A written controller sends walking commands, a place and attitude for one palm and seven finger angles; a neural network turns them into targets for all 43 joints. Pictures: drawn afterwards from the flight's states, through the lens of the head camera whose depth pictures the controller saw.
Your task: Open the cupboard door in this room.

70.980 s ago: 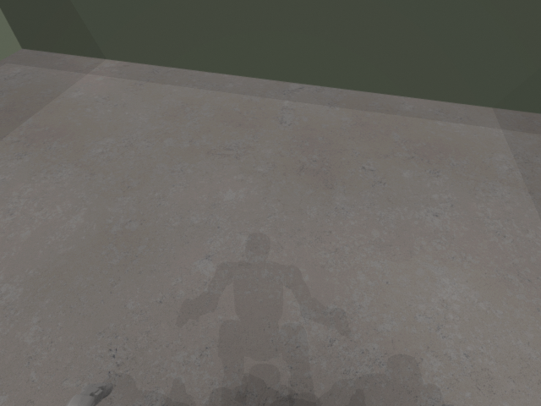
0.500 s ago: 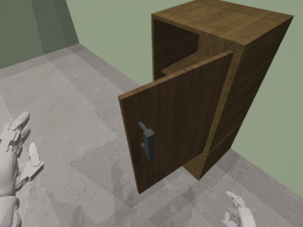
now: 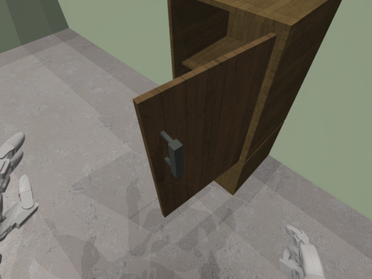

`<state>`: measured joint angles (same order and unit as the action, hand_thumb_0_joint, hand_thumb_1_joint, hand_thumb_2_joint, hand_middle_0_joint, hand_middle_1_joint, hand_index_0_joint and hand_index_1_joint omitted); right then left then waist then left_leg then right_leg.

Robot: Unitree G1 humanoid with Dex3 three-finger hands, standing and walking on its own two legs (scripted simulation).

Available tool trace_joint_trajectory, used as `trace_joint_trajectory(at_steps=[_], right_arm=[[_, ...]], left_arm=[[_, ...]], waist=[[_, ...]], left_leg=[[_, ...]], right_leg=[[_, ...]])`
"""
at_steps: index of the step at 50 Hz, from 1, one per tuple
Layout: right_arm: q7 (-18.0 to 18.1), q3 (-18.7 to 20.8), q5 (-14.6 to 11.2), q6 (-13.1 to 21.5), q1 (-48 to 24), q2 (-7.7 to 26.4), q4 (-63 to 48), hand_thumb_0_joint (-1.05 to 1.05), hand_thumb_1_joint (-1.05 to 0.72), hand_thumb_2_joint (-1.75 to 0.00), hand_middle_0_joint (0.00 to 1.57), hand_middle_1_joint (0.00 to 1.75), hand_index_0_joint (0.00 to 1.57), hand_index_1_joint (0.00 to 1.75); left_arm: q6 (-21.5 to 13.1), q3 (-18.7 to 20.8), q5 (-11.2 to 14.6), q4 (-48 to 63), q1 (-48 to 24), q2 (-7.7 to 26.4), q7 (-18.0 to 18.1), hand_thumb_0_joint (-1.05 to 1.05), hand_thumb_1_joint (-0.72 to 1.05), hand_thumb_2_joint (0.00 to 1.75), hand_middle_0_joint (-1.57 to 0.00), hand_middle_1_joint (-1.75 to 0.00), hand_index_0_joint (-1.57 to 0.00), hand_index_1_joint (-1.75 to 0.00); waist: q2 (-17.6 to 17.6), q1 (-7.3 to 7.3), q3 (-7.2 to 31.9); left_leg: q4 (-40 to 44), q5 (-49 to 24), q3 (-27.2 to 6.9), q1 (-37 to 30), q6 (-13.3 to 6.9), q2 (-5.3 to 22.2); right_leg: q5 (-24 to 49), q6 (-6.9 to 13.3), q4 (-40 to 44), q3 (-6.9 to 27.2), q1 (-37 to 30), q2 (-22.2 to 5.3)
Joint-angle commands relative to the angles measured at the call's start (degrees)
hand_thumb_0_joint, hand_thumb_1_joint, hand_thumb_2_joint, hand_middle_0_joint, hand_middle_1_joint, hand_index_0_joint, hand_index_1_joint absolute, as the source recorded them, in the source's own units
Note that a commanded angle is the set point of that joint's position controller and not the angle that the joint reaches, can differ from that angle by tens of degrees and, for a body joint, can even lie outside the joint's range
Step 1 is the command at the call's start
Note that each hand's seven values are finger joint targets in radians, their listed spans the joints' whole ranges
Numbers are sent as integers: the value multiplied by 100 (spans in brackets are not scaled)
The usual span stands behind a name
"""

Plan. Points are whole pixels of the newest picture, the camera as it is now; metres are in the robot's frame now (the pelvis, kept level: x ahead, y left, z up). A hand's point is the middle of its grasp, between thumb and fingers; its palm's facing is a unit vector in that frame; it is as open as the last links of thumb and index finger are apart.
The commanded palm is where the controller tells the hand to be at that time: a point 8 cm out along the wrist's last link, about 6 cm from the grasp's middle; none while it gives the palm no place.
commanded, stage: step back with the hand held close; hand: left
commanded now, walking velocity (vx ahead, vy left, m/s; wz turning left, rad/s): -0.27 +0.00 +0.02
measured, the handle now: (171, 154) +0.39 +0.07 +0.02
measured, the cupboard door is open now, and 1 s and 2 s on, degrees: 82 82 82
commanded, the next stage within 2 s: stop stepping back and stand still in 1.00 s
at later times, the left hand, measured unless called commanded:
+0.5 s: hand out of the picture +0.11 +0.29 +0.16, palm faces +0.48 -0.73 -0.48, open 7.4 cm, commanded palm +0.04 +0.32 +0.17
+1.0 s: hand out of the picture +0.02 +0.32 +0.18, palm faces +0.50 -0.74 -0.45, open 7.4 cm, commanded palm -0.03 +0.33 +0.17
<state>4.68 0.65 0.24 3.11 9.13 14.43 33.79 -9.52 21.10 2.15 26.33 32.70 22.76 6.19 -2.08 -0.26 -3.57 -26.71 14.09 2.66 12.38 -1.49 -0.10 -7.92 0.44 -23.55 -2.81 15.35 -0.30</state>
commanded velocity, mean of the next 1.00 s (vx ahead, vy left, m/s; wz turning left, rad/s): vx -0.34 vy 0.00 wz -0.04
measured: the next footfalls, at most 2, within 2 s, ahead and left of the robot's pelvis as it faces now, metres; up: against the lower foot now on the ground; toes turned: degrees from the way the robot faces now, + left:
right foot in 1.20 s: -0.34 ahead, -0.12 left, +0.00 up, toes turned -2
left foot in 1.32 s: -0.08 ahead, +0.08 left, +0.00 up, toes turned -3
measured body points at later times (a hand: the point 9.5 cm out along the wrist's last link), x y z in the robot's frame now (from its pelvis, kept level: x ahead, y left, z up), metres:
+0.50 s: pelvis -0.08 +0.02 -0.02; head -0.06 +0.04 +0.43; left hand +0.08 +0.32 +0.18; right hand +0.10 -0.21 -0.09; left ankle +0.00 +0.10 -0.74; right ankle +0.03 -0.11 -0.74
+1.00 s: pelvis -0.16 +0.03 +0.00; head -0.14 +0.08 +0.44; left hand -0.01 +0.35 +0.20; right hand +0.04 -0.18 -0.06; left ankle -0.02 +0.10 -0.74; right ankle -0.26 -0.13 -0.65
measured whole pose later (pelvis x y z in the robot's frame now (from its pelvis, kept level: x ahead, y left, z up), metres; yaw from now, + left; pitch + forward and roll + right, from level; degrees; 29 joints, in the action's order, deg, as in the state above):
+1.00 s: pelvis -0.16 +0.03 +0.00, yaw +2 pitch +1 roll -6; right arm 3.3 -0.1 1.2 9.1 9.9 9.4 36.6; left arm -13.3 28.4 2.1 34.7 31.3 27.1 9.2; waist 0.5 -2.4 -1.0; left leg -22.7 -0.6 0.0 25.2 -4.0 2.0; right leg -27.8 -0.3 -60.7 1.3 19.3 5.8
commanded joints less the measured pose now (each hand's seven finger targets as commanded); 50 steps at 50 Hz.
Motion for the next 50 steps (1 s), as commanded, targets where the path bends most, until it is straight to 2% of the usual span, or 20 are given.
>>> trace_joint_trajectory(at_steps=[1,6,10,16,20,23,26,29,30,32,35,36,38,39,40,41,43,45,47,50], right_arm=[[116,249,-30,242,-534,556,-1029,0,-90,-90,20,30,20,30],[130,245,-1,283,-491,608,-1050,0,-90,-90,20,30,20,30],[120,252,16,330,-304,664,-1096,0,-90,-90,20,30,20,30],[108,246,22,450,-212,694,-1088,0,-90,-90,20,30,20,30],[108,200,36,573,-182,646,-1079,0,-90,-90,20,30,20,30],[117,227,41,652,-211,644,-1053,0,-90,-90,20,30,20,30],[78,275,55,672,-261,647,-1027,0,-90,-90,20,30,20,30],[-11,275,38,708,-188,609,-888,0,-90,-90,20,30,20,30],[-52,256,19,712,-175,570,-813,0,-90,-90,20,30,20,30],[-65,284,2,676,-189,497,-695,0,-90,-90,20,30,20,30],[-41,311,-54,592,-264,440,-696,0,-90,-90,20,30,20,30],[-25,307,-35,542,-355,440,-684,0,-90,-90,20,30,20,30],[-14,238,-41,470,-387,378,-775,0,-90,-90,20,30,20,30],[27,242,-19,477,-461,490,-859,0,-90,-90,20,30,20,30],[70,261,20,527,-540,599,-927,0,-90,-90,20,30,20,30],[88,318,122,642,-600,640,-917,0,-90,-90,20,30,20,30],[23,365,161,790,-425,551,-760,0,-90,-90,20,30,20,30],[-31,390,82,894,-366,481,-675,0,-90,-90,20,30,20,30],[-29,367,24,938,-409,470,-573,0,-90,-90,20,30,20,30],[-43,260,72,919,-359,471,-404,0,-90,-90,20,30,20,30]], left_arm=[[-392,1151,16,1504,-2,1236,250,0,90,90,-20,-30,-20,-30],[-427,1088,-50,1334,-99,1084,285,0,90,90,-20,-30,-20,-30],[-487,1014,-175,1238,-306,961,331,0,90,90,-20,-30,-20,-30],[-649,1087,-280,1589,-692,1125,387,0,90,90,-20,-30,-20,-30],[-750,1157,-248,1811,-626,1132,427,0,90,90,-20,-30,-20,-30],[-813,1269,-315,1681,-496,1085,421,0,90,90,-20,-30,-20,-30],[-826,1359,-340,1453,-558,1150,372,0,90,90,-20,-30,-20,-30],[-836,1111,-244,1205,-604,975,268,0,90,90,-20,-30,-20,-30],[-840,986,-182,1224,-664,1008,252,0,90,90,-20,-30,-20,-30],[-816,807,-135,1316,-794,1010,251,0,90,90,-20,-30,-20,-30],[-808,1092,-94,1534,-540,1330,296,0,90,90,-20,-30,-20,-30],[-791,1233,-66,1576,-396,1436,322,0,90,90,-20,-30,-20,-30],[-739,1295,-51,1757,-278,1448,309,0,90,90,-20,-30,-20,-30],[-758,1337,-42,1918,-289,1447,295,0,90,90,-20,-30,-20,-30],[-815,1422,-50,2066,-298,1457,297,0,90,90,-20,-30,-20,-30],[-878,1557,-102,2217,-359,1611,283,0,90,90,-20,-30,-20,-30],[-911,1645,-197,2096,-578,1555,307,0,90,90,-20,-30,-20,-30],[-778,1388,-55,1998,-402,1304,337,0,90,90,-20,-30,-20,-30],[-628,1095,11,1850,-110,1060,377,0,90,90,-20,-30,-20,-30],[-493,710,54,1796,-613,893,361,0,90,90,-20,-30,-20,-30]], waist=[[-110,-110,1399],[-297,-111,840],[-49,-20,539],[15,21,518],[-417,14,666],[-921,-58,843],[-656,-61,650],[216,36,255],[492,95,449],[712,111,1061],[1086,33,1115],[825,11,993],[605,63,831],[-144,33,683],[-1186,-38,820],[-2226,-49,1145],[-1191,-14,1069],[-440,-82,1215],[-384,-110,1357],[-978,-1,1234]], left_leg=[[194,-1892,-544,145,20,375],[692,-356,-815,1195,-174,618],[759,1581,-897,2187,-329,638],[242,2252,-962,2092,-337,495],[714,2165,-1207,2322,-357,626],[1501,2691,-1709,3136,-548,1189],[1226,2387,-1626,3461,-678,1257],[222,1657,-1145,2540,-356,608],[-344,821,-811,1502,-117,297],[-1012,-288,-466,273,137,63],[-1844,677,-283,-68,153,-178],[-1826,664,-308,-31,155,-164],[-709,464,-488,-19,89,-34],[196,204,-1037,381,-65,311],[1001,-111,-1851,1208,-322,1072],[2063,881,-2869,2130,-624,1932],[2430,2718,-2712,2960,-821,2218],[1696,1154,-1896,1202,-665,1732],[1721,781,-1527,375,-455,1525],[2241,1190,-1327,268,-216,1384]], right_leg=[[1794,72,-232,467,-931,-450],[469,-29,-507,486,-905,-242],[-379,-15,-595,691,-1030,-287],[-1605,89,-187,959,-351,-431],[-1017,-2,-817,712,-628,-165],[-302,-159,-2056,385,-1696,279],[-113,-124,-2203,574,-1876,308],[-1,180,-762,1405,-575,-98],[347,353,-150,1807,208,-501],[1005,542,155,1875,640,-911],[-592,663,789,1890,1316,-1224],[-662,734,809,1869,1441,-1274],[-579,436,275,1349,1492,-853],[-764,154,-399,1011,1310,-240],[-728,-99,-1612,512,438,363],[-1896,-155,-3542,400,-527,747],[-1814,-137,-5127,833,-977,757],[-1938,-107,-4515,690,211,526],[-2126,-102,-3929,377,504,506],[-2402,-2,-2941,75,151,591]])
